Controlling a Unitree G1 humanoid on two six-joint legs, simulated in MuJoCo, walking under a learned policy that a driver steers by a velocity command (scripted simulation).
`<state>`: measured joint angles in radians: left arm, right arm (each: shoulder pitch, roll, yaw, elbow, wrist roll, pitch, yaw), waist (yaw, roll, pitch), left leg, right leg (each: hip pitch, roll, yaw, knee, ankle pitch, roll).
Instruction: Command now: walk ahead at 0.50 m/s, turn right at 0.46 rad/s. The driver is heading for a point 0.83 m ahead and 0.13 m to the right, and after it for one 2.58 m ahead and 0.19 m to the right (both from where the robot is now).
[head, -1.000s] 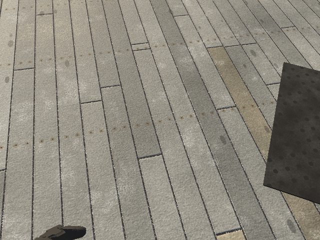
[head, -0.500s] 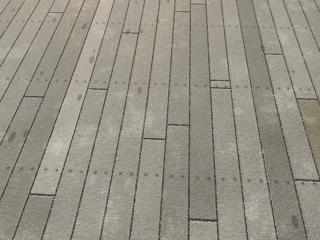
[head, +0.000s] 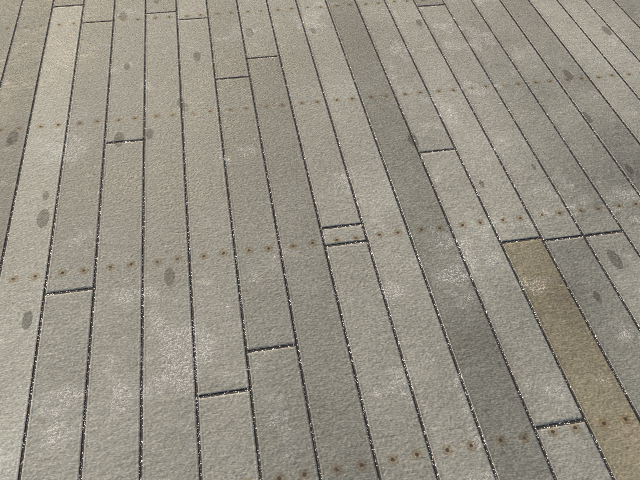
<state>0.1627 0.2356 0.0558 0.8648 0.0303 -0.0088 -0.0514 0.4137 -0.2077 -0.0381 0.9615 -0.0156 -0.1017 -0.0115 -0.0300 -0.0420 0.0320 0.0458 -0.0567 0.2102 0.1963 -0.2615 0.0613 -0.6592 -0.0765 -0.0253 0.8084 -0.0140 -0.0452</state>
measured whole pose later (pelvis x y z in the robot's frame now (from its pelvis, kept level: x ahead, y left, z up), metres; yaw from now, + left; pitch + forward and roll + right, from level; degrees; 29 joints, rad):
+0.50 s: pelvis +0.26 -0.05 +0.00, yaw -17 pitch +1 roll +0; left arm 0.38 0.26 0.07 0.89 0.00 -0.05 -0.01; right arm 0.10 -0.25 -0.04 0.76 -0.05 -0.02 0.02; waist 0.05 0.03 0.05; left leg -0.67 0.13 -0.04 0.88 -0.13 -0.05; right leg -0.07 0.16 0.08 0.27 -0.21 -0.13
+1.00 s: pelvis +0.54 -0.07 +0.00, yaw -21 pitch +0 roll +1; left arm 0.22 0.26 0.04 0.85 0.04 -0.03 -0.03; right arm 0.38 -0.23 -0.04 0.91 -0.01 -0.08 0.02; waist -0.02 -0.05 0.03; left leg -0.09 -0.09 0.07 0.26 -0.17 0.09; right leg -0.58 -0.07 0.03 1.00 -0.19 -0.04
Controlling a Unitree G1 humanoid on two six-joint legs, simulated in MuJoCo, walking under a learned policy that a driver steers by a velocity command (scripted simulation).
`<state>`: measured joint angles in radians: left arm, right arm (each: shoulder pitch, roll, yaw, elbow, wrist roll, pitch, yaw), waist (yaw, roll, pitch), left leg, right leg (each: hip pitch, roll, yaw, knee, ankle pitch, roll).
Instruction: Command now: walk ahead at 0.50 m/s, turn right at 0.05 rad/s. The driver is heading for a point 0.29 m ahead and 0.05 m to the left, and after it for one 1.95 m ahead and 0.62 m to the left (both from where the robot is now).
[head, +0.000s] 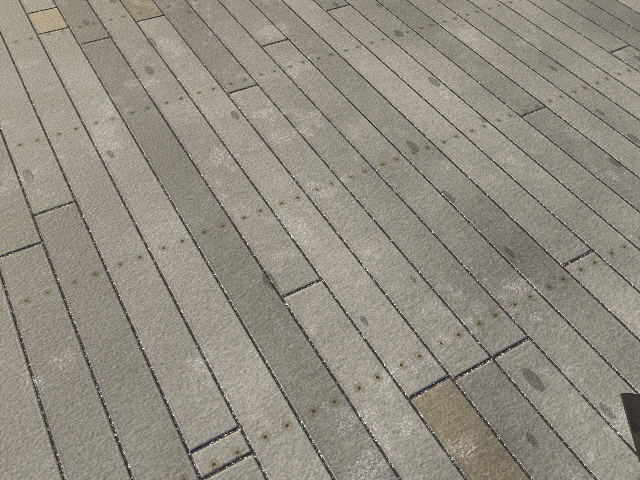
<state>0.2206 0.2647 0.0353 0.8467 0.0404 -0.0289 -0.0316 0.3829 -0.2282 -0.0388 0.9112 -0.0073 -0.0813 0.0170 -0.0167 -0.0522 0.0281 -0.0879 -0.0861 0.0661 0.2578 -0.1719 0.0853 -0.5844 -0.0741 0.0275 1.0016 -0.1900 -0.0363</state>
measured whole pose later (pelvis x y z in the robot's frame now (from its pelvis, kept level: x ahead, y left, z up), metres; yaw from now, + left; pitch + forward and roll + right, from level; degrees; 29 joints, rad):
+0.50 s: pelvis +0.18 -0.04 -0.01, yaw +11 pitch +0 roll +1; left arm 0.19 0.22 0.02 0.84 0.02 -0.05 0.03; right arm 0.23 -0.28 -0.08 0.86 -0.03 0.03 0.00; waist -0.02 0.03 0.08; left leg -0.52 0.00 -0.01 1.08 -0.40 -0.01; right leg -0.30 -0.02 -0.14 0.41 -0.11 -0.05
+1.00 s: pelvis +0.17 -0.01 +0.00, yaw +28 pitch +1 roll -1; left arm 0.19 0.29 0.07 0.79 0.02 0.06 0.02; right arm 0.22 -0.28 -0.07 0.75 -0.01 0.04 0.00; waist 0.00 -0.03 0.05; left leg -0.26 -0.08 -0.08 0.42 -0.18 0.07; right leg -0.47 -0.01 0.02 0.96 -0.39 0.04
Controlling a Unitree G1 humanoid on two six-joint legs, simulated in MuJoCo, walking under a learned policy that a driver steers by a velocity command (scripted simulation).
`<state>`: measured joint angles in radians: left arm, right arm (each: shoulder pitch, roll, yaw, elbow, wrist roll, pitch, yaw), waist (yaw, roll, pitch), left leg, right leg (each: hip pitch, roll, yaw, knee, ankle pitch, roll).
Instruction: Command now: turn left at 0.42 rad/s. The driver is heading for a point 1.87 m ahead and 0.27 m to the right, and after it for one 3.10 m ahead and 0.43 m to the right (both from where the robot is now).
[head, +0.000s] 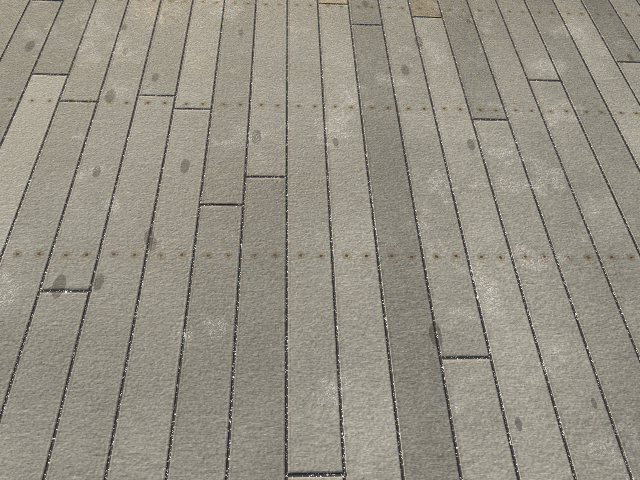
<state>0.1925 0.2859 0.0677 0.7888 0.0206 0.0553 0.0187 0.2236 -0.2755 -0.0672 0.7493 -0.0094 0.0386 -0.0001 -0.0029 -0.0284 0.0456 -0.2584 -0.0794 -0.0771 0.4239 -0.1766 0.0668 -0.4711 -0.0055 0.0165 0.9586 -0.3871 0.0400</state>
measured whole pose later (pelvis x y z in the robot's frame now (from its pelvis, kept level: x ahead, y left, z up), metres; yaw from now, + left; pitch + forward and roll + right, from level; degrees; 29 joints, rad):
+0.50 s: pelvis +0.03 -0.02 +0.01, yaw +4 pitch +0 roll +0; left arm 0.36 0.24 0.05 0.90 0.02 -0.04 0.00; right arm 0.22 -0.28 -0.05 0.84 -0.04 0.01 0.04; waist 0.03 0.02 -0.01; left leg -0.39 0.01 0.01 0.73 -0.30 0.00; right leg -0.05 0.02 0.00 0.25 -0.20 -0.03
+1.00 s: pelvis +0.23 +0.03 -0.01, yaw -1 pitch +1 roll +1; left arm 0.11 0.24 0.04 0.85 0.03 -0.02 -0.06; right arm 0.43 -0.21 -0.02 0.97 -0.02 -0.09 -0.01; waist -0.04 -0.04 0.03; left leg 0.12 -0.07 0.12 0.14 -0.29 0.06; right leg -0.66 -0.04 -0.03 0.75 -0.03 -0.05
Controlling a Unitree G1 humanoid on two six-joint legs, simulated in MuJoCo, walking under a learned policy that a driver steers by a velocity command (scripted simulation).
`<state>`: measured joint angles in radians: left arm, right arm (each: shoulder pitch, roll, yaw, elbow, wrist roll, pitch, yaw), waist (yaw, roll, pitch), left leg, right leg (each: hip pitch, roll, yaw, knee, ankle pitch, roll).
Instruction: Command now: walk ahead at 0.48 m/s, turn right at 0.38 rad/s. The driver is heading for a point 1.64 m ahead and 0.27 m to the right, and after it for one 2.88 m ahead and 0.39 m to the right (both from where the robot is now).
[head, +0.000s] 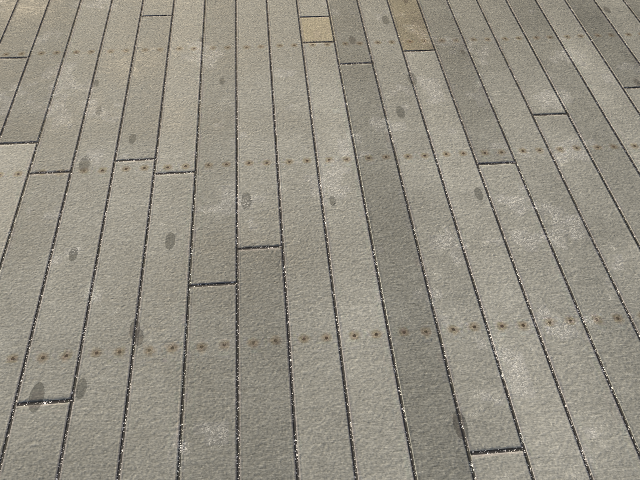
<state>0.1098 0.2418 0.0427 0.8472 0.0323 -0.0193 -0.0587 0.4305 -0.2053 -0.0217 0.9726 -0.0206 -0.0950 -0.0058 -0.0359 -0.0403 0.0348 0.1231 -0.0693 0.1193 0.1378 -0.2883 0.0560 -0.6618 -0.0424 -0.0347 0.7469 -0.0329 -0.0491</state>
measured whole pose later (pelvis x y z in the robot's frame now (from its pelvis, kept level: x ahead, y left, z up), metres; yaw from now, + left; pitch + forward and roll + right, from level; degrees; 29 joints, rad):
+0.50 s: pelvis +0.28 -0.04 +0.01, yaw -16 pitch +1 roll +0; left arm 0.40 0.26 0.07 0.90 0.00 -0.05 0.00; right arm 0.09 -0.27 -0.03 0.78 -0.05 -0.02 0.02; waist 0.06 0.04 0.04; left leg -0.68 0.12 -0.04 0.82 -0.07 -0.06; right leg -0.05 0.15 0.12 0.27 -0.23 -0.13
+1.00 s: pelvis +0.57 -0.07 +0.01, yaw -21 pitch +0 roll +1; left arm 0.17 0.26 0.03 0.83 0.04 -0.03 -0.04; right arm 0.41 -0.22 -0.03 0.94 -0.01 -0.08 0.02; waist -0.03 -0.05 0.03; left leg -0.05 -0.08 0.06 0.22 -0.19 0.08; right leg -0.62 -0.09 0.01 0.88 -0.13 -0.02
